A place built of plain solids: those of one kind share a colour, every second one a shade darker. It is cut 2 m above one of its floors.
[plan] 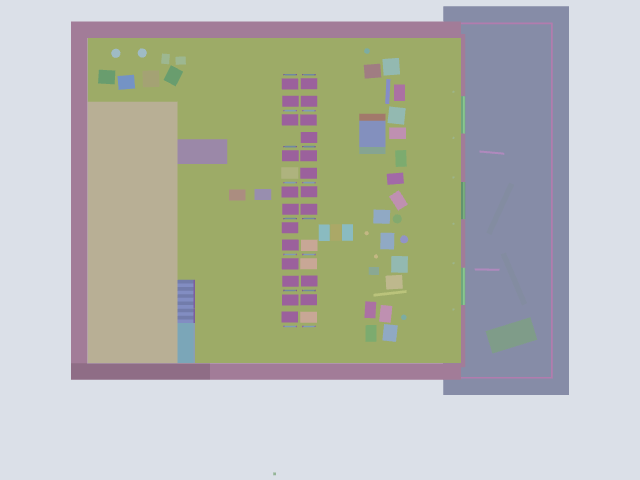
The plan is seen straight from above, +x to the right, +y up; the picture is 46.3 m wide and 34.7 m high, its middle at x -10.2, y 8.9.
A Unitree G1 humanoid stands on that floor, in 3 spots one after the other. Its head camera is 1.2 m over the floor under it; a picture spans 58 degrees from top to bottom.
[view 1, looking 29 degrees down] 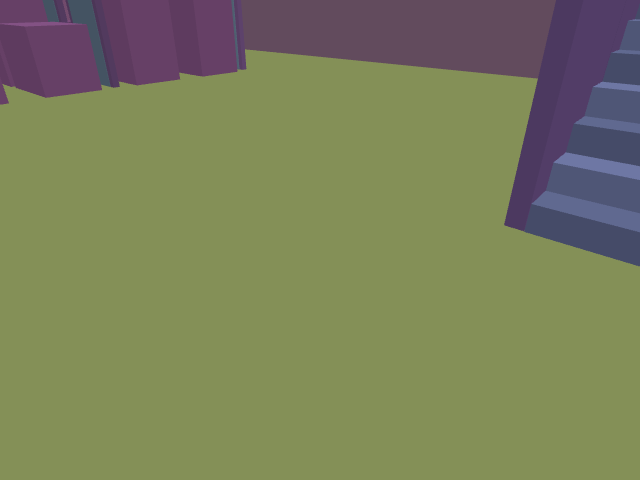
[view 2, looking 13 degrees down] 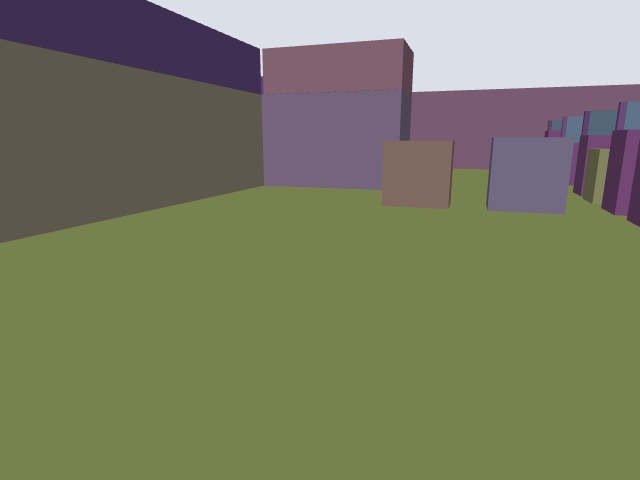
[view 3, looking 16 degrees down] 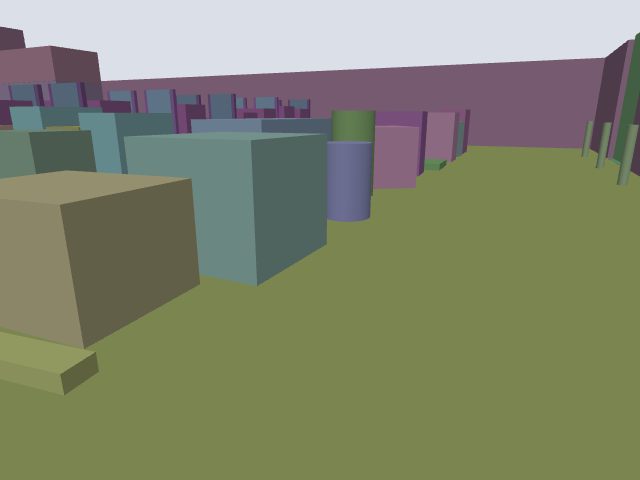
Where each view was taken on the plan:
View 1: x -19.93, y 8.52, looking -49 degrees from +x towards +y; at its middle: floor_hall_asphalt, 2.48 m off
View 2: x -15.26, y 3.80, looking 109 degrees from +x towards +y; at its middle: floor_hall_asphalt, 5.33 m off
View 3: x -2.20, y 4.05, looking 115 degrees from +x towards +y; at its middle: load_drums_hall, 4.05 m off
